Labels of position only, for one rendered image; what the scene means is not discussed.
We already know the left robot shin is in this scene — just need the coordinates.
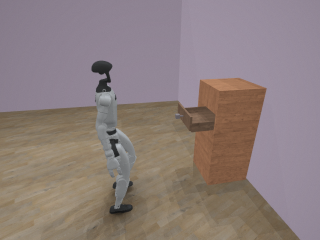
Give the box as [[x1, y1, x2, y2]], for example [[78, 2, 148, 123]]
[[130, 156, 137, 171]]

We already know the drawer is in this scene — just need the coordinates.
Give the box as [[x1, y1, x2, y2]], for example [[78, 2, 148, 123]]
[[177, 102, 216, 132]]

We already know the humanoid robot torso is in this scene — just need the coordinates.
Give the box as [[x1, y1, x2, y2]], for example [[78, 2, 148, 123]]
[[95, 87, 119, 144]]

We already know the robot right forearm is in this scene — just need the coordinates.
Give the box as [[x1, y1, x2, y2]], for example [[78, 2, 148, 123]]
[[97, 125, 115, 160]]

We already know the robot right hand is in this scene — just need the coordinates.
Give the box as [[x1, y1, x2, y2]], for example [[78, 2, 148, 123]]
[[106, 157, 122, 178]]

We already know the cabinet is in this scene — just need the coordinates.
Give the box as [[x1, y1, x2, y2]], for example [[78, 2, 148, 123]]
[[193, 78, 267, 185]]

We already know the handle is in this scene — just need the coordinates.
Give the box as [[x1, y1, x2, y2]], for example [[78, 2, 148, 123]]
[[175, 113, 184, 119]]

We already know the robot right upper arm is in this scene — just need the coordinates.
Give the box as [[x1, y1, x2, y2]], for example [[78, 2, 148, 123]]
[[95, 93, 112, 131]]

